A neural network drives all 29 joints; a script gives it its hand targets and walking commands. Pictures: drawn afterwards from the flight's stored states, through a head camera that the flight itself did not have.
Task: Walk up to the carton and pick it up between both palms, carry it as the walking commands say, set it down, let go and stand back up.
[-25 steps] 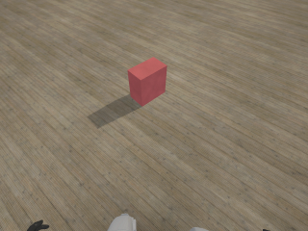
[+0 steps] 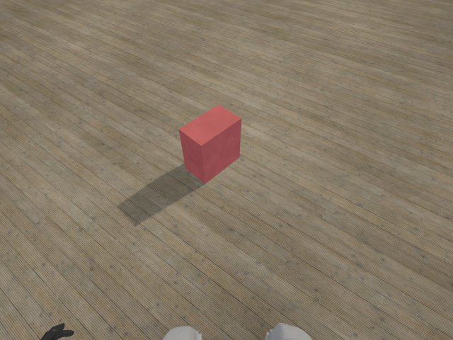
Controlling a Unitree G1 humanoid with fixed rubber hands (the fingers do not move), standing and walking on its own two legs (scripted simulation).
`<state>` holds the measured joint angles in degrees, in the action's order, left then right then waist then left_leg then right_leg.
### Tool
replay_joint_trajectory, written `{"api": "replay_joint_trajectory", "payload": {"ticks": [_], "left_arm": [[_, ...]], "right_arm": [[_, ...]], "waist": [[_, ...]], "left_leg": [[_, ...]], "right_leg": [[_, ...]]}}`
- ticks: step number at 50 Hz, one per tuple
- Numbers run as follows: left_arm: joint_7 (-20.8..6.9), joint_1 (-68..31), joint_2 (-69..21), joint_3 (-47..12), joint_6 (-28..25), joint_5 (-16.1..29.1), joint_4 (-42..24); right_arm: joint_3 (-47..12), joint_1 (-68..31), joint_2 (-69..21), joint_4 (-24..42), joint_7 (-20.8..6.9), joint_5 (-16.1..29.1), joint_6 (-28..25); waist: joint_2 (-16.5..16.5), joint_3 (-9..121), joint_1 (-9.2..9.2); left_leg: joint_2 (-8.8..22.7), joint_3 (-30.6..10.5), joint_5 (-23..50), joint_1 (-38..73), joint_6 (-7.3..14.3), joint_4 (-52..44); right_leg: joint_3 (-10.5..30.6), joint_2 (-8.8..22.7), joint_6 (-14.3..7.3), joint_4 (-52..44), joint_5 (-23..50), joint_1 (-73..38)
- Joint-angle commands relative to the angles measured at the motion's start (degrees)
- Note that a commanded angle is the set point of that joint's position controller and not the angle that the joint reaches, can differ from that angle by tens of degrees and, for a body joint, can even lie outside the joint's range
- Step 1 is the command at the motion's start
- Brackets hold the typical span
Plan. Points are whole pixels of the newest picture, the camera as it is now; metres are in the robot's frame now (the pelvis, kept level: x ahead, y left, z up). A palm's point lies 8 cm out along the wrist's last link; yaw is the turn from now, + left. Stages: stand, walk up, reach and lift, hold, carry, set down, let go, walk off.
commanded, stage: walk up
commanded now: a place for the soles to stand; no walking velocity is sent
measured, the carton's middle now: (211, 144) +1.13 +0.05 -0.58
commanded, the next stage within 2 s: none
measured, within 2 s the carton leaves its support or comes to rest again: neither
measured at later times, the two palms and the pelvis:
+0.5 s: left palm (51, 270) +0.28 +0.37 -0.09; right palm (379, 300) +0.20 -0.29 -0.10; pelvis +0.17 +0.05 +0.00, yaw -3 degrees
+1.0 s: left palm (61, 210) +0.43 +0.40 -0.10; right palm (340, 227) +0.35 -0.26 -0.09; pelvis +0.32 +0.08 +0.00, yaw -4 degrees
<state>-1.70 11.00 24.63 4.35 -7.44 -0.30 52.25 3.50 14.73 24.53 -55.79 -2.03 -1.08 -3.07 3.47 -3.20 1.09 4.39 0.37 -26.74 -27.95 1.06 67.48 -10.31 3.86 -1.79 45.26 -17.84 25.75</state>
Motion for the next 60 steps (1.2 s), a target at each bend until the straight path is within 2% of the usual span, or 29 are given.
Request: {"api": "replay_joint_trajectory", "payload": {"ticks": [1,5,7,8,9,10,11,13,16,21,24,25,26,27,28,29,35,37,38,39,40,41,45,50,52,53,54,56,60], "left_arm": [[1.52,4.35,19.28,5.33,-0.03,0.19,-3.17],[0.39,-1.0,20.2,4.64,-0.07,-0.65,-4.31],[-0.14,-5.03,18.85,3.62,0.67,-0.61,-5.05],[-0.3,-5.17,15.97,2.58,1.37,-1.23,-4.81],[-0.3,-4.49,11.75,1.37,1.94,-1.0,-5.22],[-0.1,-8.64,9.77,1.08,2.03,-0.13,-7.62],[0.55,-10.12,15.48,2.2,2.25,-0.8,-6.49],[0.33,-5.08,15.39,1.65,2.06,0.33,-1.92],[0.04,-0.4,15.04,2.38,1.43,0.2,0.17],[-1.15,-2.08,12.35,2.14,1.15,0.36,-0.63],[-0.51,4.33,13.6,3.69,0.23,-0.51,1.33],[0.29,11.46,17.0,5.49,-0.06,-0.77,2.88],[1.33,16.32,22.89,6.88,-0.53,-0.71,2.49],[1.36,17.42,25.02,6.97,-0.16,0.19,1.84],[1.54,13.12,22.19,6.35,0.01,0.76,0.16],[1.76,8.94,20.52,5.95,0.27,0.6,-1.35],[0.24,-3.39,20.49,4.84,1.1,-0.76,-5.26],[0.03,-5.22,14.51,2.7,2.37,-1.57,-5.15],[-0.06,-6.47,9.74,1.14,2.91,-0.96,-6.13],[0.54,-11.62,11.04,1.72,2.75,-0.62,-8.78],[0.85,-10.7,16.07,2.32,2.73,-1.0,-6.82],[0.63,-7.29,15.94,1.97,2.65,-0.02,-3.85],[-0.05,-2.3,14.82,2.69,1.75,-0.08,0.05],[-0.8,-0.8,12.08,2.66,1.3,0.23,-0.21],[0.21,9.06,15.02,4.64,0.56,-0.71,2.78],[1.25,15.92,20.1,6.78,0.36,-1.32,3.47],[1.66,16.44,24.35,7.33,0.34,-0.48,1.5],[1.69,10.13,20.6,6.01,0.82,0.84,-0.67],[1.27,2.53,19.09,4.94,0.94,-0.53,-3.78]], "right_arm": [[3.16,-7.25,14.09,6.27,0.32,0.19,-3.25],[4.36,-3.41,12.87,4.73,-1.74,0.1,-2.51],[5.14,2.07,12.51,2.42,-1.93,-0.02,-2.39],[6.0,7.51,14.46,0.26,-1.66,-0.46,-2.39],[7.32,11.79,17.56,-0.17,-0.85,-1.15,-2.64],[7.95,12.03,23.11,1.94,0.26,-1.48,-3.14],[7.81,5.79,24.18,3.86,0.67,0.29,-3.3],[6.2,1.7,19.53,4.26,1.41,0.33,-3.33],[5.32,0.02,17.28,4.46,1.42,-0.04,-3.33],[5.22,-1.37,18.15,6.1,0.69,-0.29,-3.21],[3.93,-5.55,15.53,7.71,0.05,0.75,-2.61],[2.55,-6.05,11.54,9.09,0.05,0.8,-2.75],[1.49,-7.94,8.16,11.34,-0.1,1.03,-3.07],[2.56,-11.61,13.81,11.82,0.82,0.87,-2.71],[3.06,-11.33,15.38,9.46,1.21,0.32,-2.54],[2.87,-9.3,14.91,8.67,1.15,0.22,-2.7],[4.57,1.72,13.34,3.49,-1.33,0.36,-2.36],[6.02,13.25,14.55,-1.29,-0.64,-0.55,-2.68],[7.39,17.85,19.81,-1.38,0.45,-1.63,-2.8],[7.86,12.29,24.73,2.51,1.29,-1.31,-3.28],[7.56,5.64,24.22,4.27,1.61,0.52,-3.35],[6.56,2.87,21.38,4.64,1.83,0.36,-3.46],[5.39,0.93,18.25,4.49,1.91,-0.53,-3.41],[4.99,-1.6,18.58,5.91,1.14,-0.14,-2.89],[3.21,-4.97,14.21,7.6,0.73,0.26,-2.55],[1.35,-5.09,8.66,9.37,0.69,0.63,-2.88],[1.4,-7.88,10.48,11.18,1.13,0.95,-3.23],[2.91,-9.91,15.65,8.2,1.74,0.48,-2.54],[3.92,-1.33,14.1,4.58,0.18,0.33,-3.1]], "waist": [[-7.36,4.72,-4.79],[-12.32,3.89,-0.82],[-11.0,4.78,3.03],[-3.96,7.08,5.51],[9.09,6.75,8.46],[23.96,2.59,10.24],[9.43,-0.96,7.52],[-0.35,-1.14,4.0],[3.9,0.91,1.88],[6.64,1.7,1.95],[0.83,4.22,-4.31],[-11.1,8.16,-8.69],[-23.82,10.24,-11.86],[-16.83,9.92,-11.81],[-8.58,6.8,-9.64],[-7.45,5.06,-7.74],[-13.6,4.24,0.98],[-0.25,7.09,7.32],[16.83,4.5,10.63],[18.82,-0.98,10.03],[5.83,-3.49,6.95],[-1.15,-3.49,4.08],[3.93,-1.04,2.0],[7.0,2.35,-0.01],[-4.89,6.94,-7.07],[-19.97,10.07,-11.03],[-21.76,11.0,-11.11],[-5.74,3.91,-8.08],[-11.33,3.43,-2.73]], "left_leg": [[5.58,-4.83,-0.86,-19.86,-0.59,-4.34],[4.18,-0.06,5.05,-1.47,-0.28,-17.5],[0.64,4.69,10.77,12.36,0.03,-24.46],[-2.46,6.12,5.71,23.16,0.86,-24.7],[1.11,-3.15,-8.61,28.02,3.11,-33.3],[16.4,-39.09,-38.44,23.96,9.78,-56.75],[22.32,-48.05,-35.24,20.26,15.21,-60.28],[19.0,-33.5,-20.37,19.7,13.79,-51.93],[16.51,-17.98,1.74,15.57,13.57,-47.15],[15.51,-9.75,9.61,12.48,14.02,-45.7],[11.06,-1.3,10.08,-0.26,8.46,-33.31],[6.54,3.74,16.29,-9.71,4.78,-17.38],[-2.5,8.0,8.64,-23.72,0.76,1.93],[-1.56,-0.66,-4.05,-26.41,0.14,4.7],[1.39,-3.87,-1.24,-25.89,0.11,5.65],[3.51,-4.1,-1.14,-25.58,-0.13,2.67],[2.63,2.02,5.04,4.99,-0.1,-19.12],[-3.51,5.94,2.49,26.31,0.67,-24.24],[5.28,-11.84,-19.41,26.86,3.86,-39.78],[18.98,-45.61,-39.11,19.04,12.11,-59.06],[23.02,-49.23,-33.35,17.46,16.02,-58.91],[20.28,-39.7,-26.66,16.96,15.21,-53.75],[16.07,-19.69,1.09,11.44,14.32,-46.51],[13.23,-8.38,13.12,8.04,12.45,-40.2],[8.75,-0.96,16.23,-5.95,7.14,-22.58],[1.74,6.24,17.73,-17.71,2.72,-0.33],[-3.84,3.13,-3.11,-28.64,0.99,4.62],[3.06,-5.37,-0.86,-26.15,0.47,5.73],[3.93,-0.83,-2.62,-8.85,-0.14,-9.79]], "right_leg": [[28.91,23.09,-15.92,-23.96,-8.11,-20.46],[18.19,19.89,-12.67,-25.1,-15.66,-2.94],[11.31,15.87,-8.9,-20.1,-21.07,6.04],[8.17,12.13,-7.12,-9.94,-24.54,12.67],[2.82,6.58,-4.55,5.05,-27.29,20.76],[2.09,-2.26,-0.65,25.66,-19.95,30.78],[12.4,0.17,0.07,29.41,-12.52,28.81],[14.48,3.73,1.1,28.61,-4.47,27.96],[11.84,5.27,1.88,18.72,-6.57,17.32],[6.0,3.05,0.63,4.55,-5.3,7.76],[2.22,-1.66,-0.89,-7.19,1.99,-14.76],[11.51,0.68,-3.49,-12.72,-5.99,-28.01],[38.5,16.62,-10.58,-25.4,-19.59,-36.04],[50.32,24.42,-17.67,-28.09,-19.38,-35.73],[46.37,24.29,-18.05,-26.01,-16.18,-31.89],[38.75,23.32,-17.74,-23.72,-13.0,-27.75],[18.53,18.27,-11.7,-22.58,-24.13,3.86],[9.63,10.37,-6.75,-4.72,-28.17,18.6],[1.47,2.97,-2.81,15.17,-28.36,27.52],[7.55,-3.02,-0.42,28.07,-19.19,32.39],[14.64,0.96,0.56,29.8,-9.88,30.6],[15.36,3.37,0.71,28.91,-5.58,29.1],[10.73,4.75,2.02,18.14,-8.2,16.61],[4.42,1.22,0.61,0.39,-3.82,0.81],[3.71,-3.51,-1.36,-7.71,-1.75,-23.28],[22.65,6.76,-5.13,-17.43,-15.66,-34.62],[50.84,22.4,-15.56,-26.6,-15.3,-37.51],[43.91,23.22,-17.96,-24.91,-15.99,-26.05],[25.89,19.7,-15.01,-22.71,-11.98,-6.54]]}}
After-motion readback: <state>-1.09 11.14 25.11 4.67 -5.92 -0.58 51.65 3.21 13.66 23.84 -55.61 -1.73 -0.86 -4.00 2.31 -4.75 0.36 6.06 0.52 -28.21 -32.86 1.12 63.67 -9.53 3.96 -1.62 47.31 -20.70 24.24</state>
